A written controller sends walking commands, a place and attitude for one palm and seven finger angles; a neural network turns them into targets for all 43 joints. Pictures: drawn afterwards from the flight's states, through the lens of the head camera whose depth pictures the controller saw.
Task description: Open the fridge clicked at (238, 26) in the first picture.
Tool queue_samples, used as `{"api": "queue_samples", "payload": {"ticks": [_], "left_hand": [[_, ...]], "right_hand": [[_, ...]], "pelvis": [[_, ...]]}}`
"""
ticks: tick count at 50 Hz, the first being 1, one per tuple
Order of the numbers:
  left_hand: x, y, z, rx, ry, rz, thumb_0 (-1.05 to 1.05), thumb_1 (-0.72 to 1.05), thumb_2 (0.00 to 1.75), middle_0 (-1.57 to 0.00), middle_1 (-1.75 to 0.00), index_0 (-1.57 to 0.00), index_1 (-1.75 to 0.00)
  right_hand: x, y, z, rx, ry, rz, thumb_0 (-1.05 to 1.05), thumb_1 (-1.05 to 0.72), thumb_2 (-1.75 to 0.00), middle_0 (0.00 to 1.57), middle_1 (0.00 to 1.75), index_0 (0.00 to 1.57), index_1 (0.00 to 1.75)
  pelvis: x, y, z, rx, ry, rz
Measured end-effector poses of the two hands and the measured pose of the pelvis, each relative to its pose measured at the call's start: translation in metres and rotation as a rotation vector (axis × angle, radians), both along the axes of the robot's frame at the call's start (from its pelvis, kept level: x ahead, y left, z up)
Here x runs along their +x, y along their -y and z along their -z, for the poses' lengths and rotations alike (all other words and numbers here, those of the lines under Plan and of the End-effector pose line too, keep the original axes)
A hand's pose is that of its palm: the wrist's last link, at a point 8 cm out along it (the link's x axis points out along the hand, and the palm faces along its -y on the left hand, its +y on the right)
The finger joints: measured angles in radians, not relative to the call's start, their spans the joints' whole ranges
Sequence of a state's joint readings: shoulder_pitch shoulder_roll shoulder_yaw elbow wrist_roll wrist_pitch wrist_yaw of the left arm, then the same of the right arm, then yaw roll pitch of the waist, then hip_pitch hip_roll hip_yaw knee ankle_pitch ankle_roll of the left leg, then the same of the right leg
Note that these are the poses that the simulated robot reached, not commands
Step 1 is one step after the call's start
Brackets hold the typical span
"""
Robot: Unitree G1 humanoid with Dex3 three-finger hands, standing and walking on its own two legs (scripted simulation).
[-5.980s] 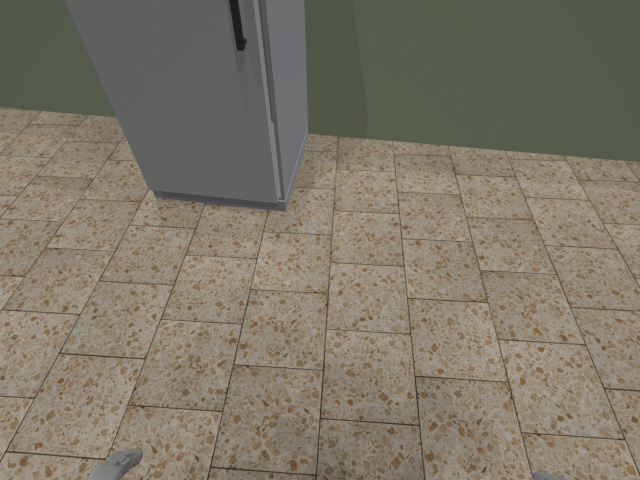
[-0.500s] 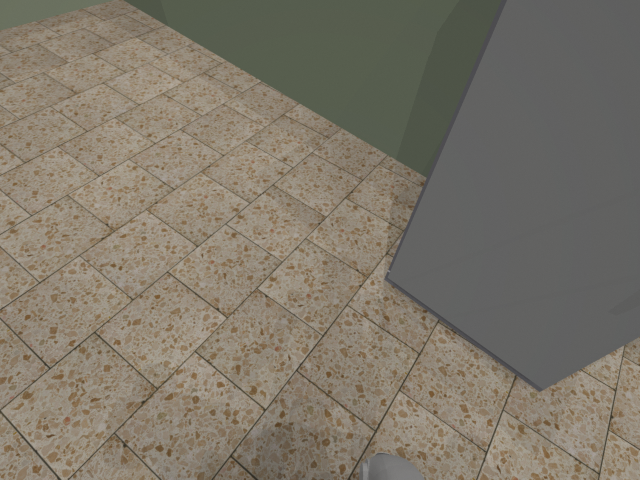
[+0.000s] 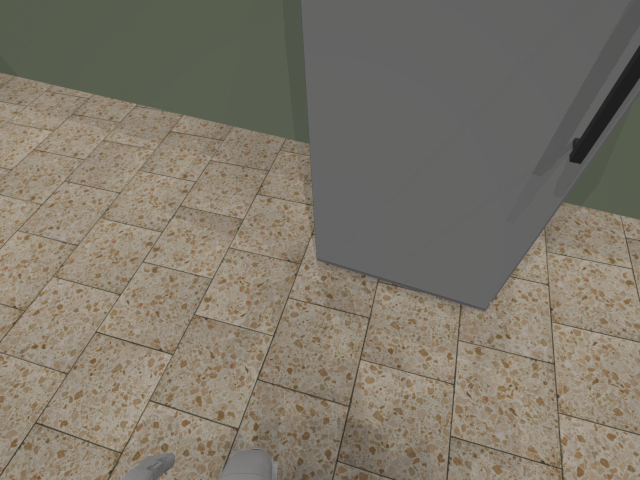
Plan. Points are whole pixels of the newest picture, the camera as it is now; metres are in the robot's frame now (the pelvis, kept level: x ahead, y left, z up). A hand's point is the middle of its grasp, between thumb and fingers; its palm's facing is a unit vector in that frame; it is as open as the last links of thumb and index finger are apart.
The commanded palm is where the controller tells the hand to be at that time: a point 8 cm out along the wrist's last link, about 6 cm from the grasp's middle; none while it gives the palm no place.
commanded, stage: turn to face it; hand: right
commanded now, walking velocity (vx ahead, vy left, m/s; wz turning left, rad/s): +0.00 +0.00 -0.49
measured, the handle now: out of the picture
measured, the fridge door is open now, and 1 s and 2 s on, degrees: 0 0 0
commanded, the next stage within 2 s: take the last steps up to it in 0.38 s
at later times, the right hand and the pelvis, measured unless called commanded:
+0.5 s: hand out of the picture +0.01 -0.16 -0.15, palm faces +0.26 +0.93 -0.28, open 7.3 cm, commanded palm none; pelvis -0.01 +0.04 +0.00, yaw -14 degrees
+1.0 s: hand out of the picture -0.01 -0.23 -0.17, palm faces +0.34 +0.92 -0.18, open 7.3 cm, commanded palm none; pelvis +0.02 -0.04 +0.00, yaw -18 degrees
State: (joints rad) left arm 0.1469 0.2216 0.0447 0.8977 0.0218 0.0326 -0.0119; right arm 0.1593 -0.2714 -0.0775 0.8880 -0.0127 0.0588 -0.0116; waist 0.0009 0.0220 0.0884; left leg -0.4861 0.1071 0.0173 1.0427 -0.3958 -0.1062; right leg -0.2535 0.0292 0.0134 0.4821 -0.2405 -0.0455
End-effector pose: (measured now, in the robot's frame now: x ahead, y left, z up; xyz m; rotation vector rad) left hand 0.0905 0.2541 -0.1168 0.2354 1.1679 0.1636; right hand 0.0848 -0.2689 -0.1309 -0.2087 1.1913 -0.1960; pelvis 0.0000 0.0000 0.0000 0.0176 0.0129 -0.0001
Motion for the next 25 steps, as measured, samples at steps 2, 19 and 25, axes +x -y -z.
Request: {"api": "queue_samples", "payload": {"ticks": [2, 19, 25], "left_hand": [[-0.002, -0.001, 0.004, -0.011, -0.011, 0.006, 0.0, 0.91, 0.9, -0.21, -0.3, -0.2, -0.3], [-0.01, -0.039, 0.035, -0.086, -0.125, 0.097, 0.01, 0.91, 0.9, -0.2, -0.3, -0.2, -0.3], [0.001, -0.028, 0.029, -0.061, -0.148, 0.173, 0.01, 0.91, 0.9, -0.2, -0.3, -0.19, -0.3]], "right_hand": [[0.008, -0.005, -0.004, -0.004, 0.031, 0.004, 0.0, -0.91, -0.9, 0.2, 0.3, 0.2, 0.3], [-0.043, -0.064, -0.028, -0.043, 0.075, 0.134, 0.0, -0.91, -0.9, 0.2, 0.3, 0.21, 0.3], [-0.099, -0.066, -0.015, -0.013, -0.004, 0.231, 0.0, -0.91, -0.9, 0.21, 0.3, 0.21, 0.3]], "pelvis": [[0.0, -0.003, 0.0, -0.005, 0.0, 0.021], [-0.007, -0.048, -0.001, -0.06, 0.026, 0.204], [-0.013, -0.044, -0.001, -0.058, 0.027, 0.252]]}}
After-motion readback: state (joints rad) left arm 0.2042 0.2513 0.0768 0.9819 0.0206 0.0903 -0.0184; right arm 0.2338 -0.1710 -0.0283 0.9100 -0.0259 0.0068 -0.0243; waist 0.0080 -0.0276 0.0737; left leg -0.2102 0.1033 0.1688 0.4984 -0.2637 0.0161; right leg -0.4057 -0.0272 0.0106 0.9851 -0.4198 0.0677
